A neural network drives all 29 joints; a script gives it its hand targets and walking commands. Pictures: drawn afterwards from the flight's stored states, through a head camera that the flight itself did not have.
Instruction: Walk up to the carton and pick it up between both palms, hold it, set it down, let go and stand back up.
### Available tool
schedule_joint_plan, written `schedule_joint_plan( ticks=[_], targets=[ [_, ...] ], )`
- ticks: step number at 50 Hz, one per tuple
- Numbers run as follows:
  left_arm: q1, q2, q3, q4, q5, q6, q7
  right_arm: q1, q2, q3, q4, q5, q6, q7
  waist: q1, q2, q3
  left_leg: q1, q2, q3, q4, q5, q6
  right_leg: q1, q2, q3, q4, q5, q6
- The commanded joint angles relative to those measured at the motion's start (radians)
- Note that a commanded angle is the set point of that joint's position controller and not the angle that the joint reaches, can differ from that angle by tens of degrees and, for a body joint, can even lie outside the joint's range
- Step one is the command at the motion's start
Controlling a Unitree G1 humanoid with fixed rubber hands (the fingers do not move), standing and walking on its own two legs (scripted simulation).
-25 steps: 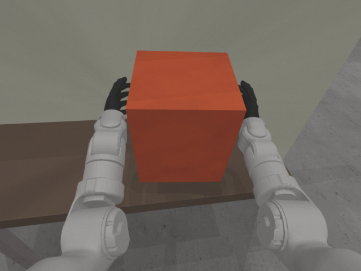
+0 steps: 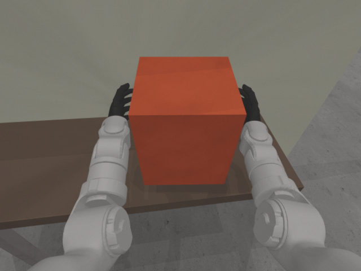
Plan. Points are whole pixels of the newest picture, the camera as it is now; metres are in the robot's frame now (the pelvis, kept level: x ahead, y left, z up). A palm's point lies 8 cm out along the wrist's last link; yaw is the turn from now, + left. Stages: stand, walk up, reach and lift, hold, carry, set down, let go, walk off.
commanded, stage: set down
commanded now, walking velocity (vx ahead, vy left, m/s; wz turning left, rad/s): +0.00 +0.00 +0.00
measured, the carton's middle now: (184, 123) +0.43 +0.00 +0.10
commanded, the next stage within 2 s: none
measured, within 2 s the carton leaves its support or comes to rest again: rests again in 1.28 s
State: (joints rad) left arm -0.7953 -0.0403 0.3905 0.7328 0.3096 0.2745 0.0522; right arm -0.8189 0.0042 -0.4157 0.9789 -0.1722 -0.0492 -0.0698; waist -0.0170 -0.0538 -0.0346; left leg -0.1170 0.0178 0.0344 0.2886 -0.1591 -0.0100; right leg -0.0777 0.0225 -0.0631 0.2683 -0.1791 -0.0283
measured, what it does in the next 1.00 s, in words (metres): stands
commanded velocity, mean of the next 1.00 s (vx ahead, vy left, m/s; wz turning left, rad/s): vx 0.00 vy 0.00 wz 0.00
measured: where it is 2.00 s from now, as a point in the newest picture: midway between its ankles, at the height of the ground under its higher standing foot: outside the picture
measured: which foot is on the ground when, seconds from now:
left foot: down 0.00-1.00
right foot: down 0.00-1.00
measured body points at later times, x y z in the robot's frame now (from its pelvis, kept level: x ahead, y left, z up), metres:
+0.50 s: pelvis +0.01 +0.00 +0.00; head +0.01 +0.02 +0.45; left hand +0.43 +0.15 +0.11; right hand +0.43 -0.16 +0.12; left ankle +0.00 +0.12 -0.75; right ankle -0.02 -0.09 -0.75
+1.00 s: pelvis +0.01 +0.00 +0.00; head +0.03 +0.01 +0.45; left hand +0.44 +0.14 +0.08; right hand +0.43 -0.16 +0.09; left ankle +0.00 +0.12 -0.75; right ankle -0.02 -0.09 -0.75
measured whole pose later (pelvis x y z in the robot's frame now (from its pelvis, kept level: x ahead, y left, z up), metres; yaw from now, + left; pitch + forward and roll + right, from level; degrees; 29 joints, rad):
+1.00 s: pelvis +0.01 +0.00 +0.00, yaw -1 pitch +6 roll +0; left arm -0.79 -0.07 0.46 0.86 0.33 0.13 0.06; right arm -0.79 0.04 -0.56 0.97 -0.34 -0.12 -0.01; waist 0.01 -0.03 -0.08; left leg -0.24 0.02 0.06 0.29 -0.16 -0.01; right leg -0.21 0.02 -0.04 0.28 -0.18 -0.02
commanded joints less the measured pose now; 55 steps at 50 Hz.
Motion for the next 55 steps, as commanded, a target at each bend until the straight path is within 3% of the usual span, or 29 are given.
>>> schedule_joint_plan(
  ticks=[1,3,6,7,9,13,20,23,26,29,33,40,45,47,48,52,54,55],
  targets=[
    [-0.695,-0.449,-0.247,-0.105,-0.032,-0.072,-0.104,-0.709,0.441,0.239,-0.118,-0.016,-0.057,0.152,0.001,0.04,-0.46,0.157,-0.022,0.042,0.019,0.299,-0.024,0.188,-0.006,-0.032,0.052,0.519,0.089],
    [-0.677,-0.43,-0.212,-0.078,-0.028,-0.067,-0.112,-0.704,0.442,0.23,-0.115,-0.034,-0.052,0.152,0.006,0.007,-0.448,0.108,-0.026,0.052,0.004,0.257,-0.01,0.219,-0.011,-0.027,0.063,0.552,0.104],
    [-0.717,-0.461,-0.249,-0.125,-0.04,-0.089,-0.102,-0.733,0.45,0.231,-0.164,-0.026,-0.076,0.157,0.011,0.057,-0.544,0.146,-0.023,0.052,0.024,0.326,-0.029,0.203,-0.004,-0.033,0.077,0.581,0.097],
    [-0.713,-0.465,-0.26,-0.118,-0.053,-0.1,-0.096,-0.728,0.456,0.24,-0.167,-0.029,-0.084,0.16,0.019,0.051,-0.557,0.151,-0.019,0.047,0.04,0.365,-0.03,0.19,-0.003,-0.039,0.08,0.599,0.094],
    [-0.715,-0.462,-0.249,-0.1,-0.043,-0.107,-0.092,-0.695,0.449,0.219,-0.107,-0.048,-0.075,0.168,-0.004,0.051,-0.524,0.165,-0.014,0.047,0.036,0.341,-0.036,0.162,0.001,-0.046,0.071,0.557,0.086],
    [-0.717,-0.453,-0.217,-0.091,-0.028,-0.108,-0.087,-0.709,0.455,0.196,-0.113,-0.058,-0.078,0.182,0.019,0.054,-0.531,0.167,-0.011,0.051,0.035,0.349,-0.036,0.136,-0.002,-0.039,0.064,0.527,0.086],
    [-0.703,-0.442,-0.197,-0.049,-0.021,-0.113,-0.089,-0.662,0.453,0.149,-0.066,-0.109,-0.074,0.183,0.001,0.058,-0.493,0.142,-0.01,0.051,0.033,0.327,-0.046,0.141,-0.004,-0.038,0.066,0.541,0.086],
    [-0.718,-0.45,-0.188,-0.052,-0.014,-0.124,-0.089,-0.681,0.472,0.147,-0.116,-0.122,-0.081,0.184,0.01,0.039,-0.533,0.112,-0.012,0.06,0.022,0.302,-0.033,0.153,-0.008,-0.041,0.073,0.546,0.094],
    [-0.729,-0.451,-0.191,-0.044,-0.023,-0.138,-0.083,-0.685,0.469,0.131,-0.1,-0.128,-0.081,0.192,0.01,0.052,-0.54,0.118,-0.009,0.056,0.038,0.337,-0.039,0.142,-0.007,-0.038,0.079,0.556,0.086],
    [-0.716,-0.423,-0.153,-0.04,-0.007,-0.143,-0.088,-0.66,0.472,0.13,-0.095,-0.151,-0.08,0.198,0.018,0.019,-0.532,0.087,-0.014,0.057,0.024,0.298,-0.019,0.15,-0.019,-0.03,0.09,0.577,0.097],
    [-0.702,-0.45,-0.164,-0.023,0.001,-0.151,-0.083,-0.651,0.478,0.111,-0.095,-0.156,-0.093,0.203,0.017,0.067,-0.552,0.113,-0.007,0.067,0.033,0.343,-0.036,0.127,-0.015,-0.038,0.089,0.57,0.094],
    [-0.684,-0.435,-0.141,0.002,0.006,-0.178,-0.084,-0.642,0.496,0.125,-0.107,-0.167,-0.105,0.206,0.031,0.025,-0.557,0.082,-0.005,0.073,0.027,0.323,-0.015,0.15,-0.022,-0.026,0.096,0.595,0.103],
    [-0.718,-0.461,-0.189,-0.013,-0.022,-0.219,-0.069,-0.65,0.502,0.124,-0.114,-0.187,-0.131,0.208,0.024,0.038,-0.641,0.104,-0.001,0.06,0.062,0.391,-0.036,0.117,-0.013,-0.035,0.104,0.614,0.091],
    [-0.677,-0.446,-0.171,0.03,-0.008,-0.219,-0.072,-0.635,0.494,0.128,-0.092,-0.195,-0.135,0.208,0.04,0.03,-0.604,0.103,0.003,0.063,0.058,0.391,-0.027,0.11,-0.015,-0.03,0.097,0.61,0.095],
    [-0.664,-0.443,-0.164,0.022,0.006,-0.216,-0.073,-0.614,0.489,0.121,-0.064,-0.194,-0.132,0.206,0.025,0.041,-0.587,0.1,0.003,0.065,0.049,0.381,-0.029,0.12,-0.016,-0.03,0.089,0.603,0.091],
    [-0.678,-0.44,-0.145,0.021,0.011,-0.209,-0.075,-0.622,0.49,0.102,-0.052,-0.193,-0.128,0.208,0.039,0.033,-0.532,0.076,0.001,0.075,0.042,0.345,-0.022,0.109,-0.016,-0.026,0.09,0.547,0.091],
    [-0.681,-0.444,-0.142,0.013,0.004,-0.214,-0.077,-0.619,0.488,0.096,-0.054,-0.201,-0.128,0.211,0.032,0.017,-0.55,0.069,0.0,0.071,0.025,0.311,-0.015,0.126,-0.018,-0.028,0.091,0.549,0.095],
    [-0.674,-0.45,-0.154,0.006,0.009,-0.216,-0.075,-0.595,0.491,0.087,-0.042,-0.205,-0.129,0.211,0.021,0.035,-0.549,0.09,0.001,0.076,0.031,0.332,-0.022,0.115,-0.019,-0.029,0.091,0.559,0.095]
  ],
)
